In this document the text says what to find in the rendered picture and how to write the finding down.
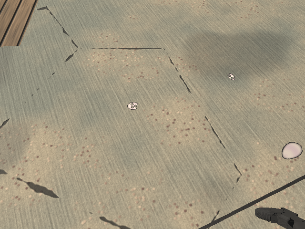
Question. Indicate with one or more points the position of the robot right hand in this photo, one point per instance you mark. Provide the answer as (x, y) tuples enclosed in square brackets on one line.
[(282, 217)]

